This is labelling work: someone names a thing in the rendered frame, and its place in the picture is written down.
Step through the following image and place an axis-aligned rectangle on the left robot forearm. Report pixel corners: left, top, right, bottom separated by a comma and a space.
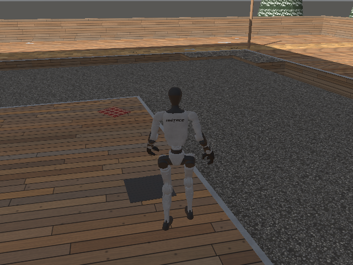
147, 132, 155, 149

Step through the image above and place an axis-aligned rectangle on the robot right shin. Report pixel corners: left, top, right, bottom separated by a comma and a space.
185, 178, 194, 213

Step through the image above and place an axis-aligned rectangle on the right robot hand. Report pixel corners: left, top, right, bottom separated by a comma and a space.
202, 151, 215, 165

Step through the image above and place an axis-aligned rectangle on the right robot forearm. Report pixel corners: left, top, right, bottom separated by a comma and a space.
199, 133, 212, 154

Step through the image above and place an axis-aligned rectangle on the right robot upper arm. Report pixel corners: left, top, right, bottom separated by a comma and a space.
187, 111, 204, 141

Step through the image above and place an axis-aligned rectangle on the robot left foot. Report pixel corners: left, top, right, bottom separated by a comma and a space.
162, 216, 173, 231

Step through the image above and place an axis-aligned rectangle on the left robot upper arm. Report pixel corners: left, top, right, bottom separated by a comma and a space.
150, 111, 164, 141

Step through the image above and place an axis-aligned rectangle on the left robot hand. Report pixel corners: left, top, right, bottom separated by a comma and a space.
147, 146, 159, 156

